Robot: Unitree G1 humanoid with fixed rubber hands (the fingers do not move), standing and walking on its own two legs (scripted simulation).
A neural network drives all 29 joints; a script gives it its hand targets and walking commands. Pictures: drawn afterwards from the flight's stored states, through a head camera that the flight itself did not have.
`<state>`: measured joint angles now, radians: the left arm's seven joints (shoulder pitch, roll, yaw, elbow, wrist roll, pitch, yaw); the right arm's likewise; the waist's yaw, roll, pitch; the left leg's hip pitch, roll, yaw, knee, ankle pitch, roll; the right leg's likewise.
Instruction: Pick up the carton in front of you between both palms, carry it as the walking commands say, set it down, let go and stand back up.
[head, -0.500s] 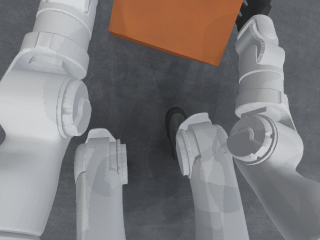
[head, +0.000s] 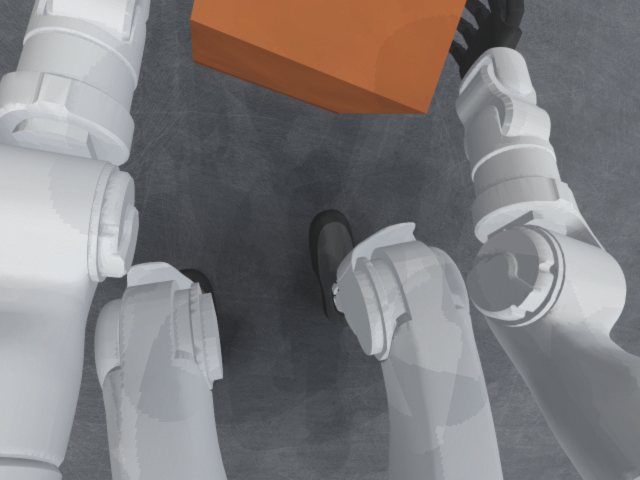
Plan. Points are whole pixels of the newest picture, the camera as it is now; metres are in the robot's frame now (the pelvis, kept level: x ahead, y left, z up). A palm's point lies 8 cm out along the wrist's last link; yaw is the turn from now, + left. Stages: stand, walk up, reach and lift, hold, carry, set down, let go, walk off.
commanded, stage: set down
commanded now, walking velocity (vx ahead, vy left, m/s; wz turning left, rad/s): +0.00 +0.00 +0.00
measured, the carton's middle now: out of the picture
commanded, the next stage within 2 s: let go in 1.16 s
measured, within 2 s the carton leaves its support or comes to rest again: neither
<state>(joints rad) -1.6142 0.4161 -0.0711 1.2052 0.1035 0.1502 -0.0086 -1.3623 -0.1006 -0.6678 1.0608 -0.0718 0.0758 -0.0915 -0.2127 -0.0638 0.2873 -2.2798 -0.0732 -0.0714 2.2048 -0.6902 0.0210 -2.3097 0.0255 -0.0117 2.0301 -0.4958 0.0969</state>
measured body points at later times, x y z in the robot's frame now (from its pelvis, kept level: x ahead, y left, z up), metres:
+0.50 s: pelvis -0.02 -0.01 +0.05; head +0.35 +0.00 +0.31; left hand +0.62 +0.11 -0.08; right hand +0.48 -0.24 -0.09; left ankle +0.06 +0.10 -0.35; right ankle +0.14 -0.13 -0.35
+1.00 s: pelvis +0.01 -0.01 +0.18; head +0.35 +0.02 +0.47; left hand +0.63 +0.13 +0.07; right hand +0.49 -0.24 +0.07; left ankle +0.06 +0.10 -0.35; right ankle +0.14 -0.13 -0.35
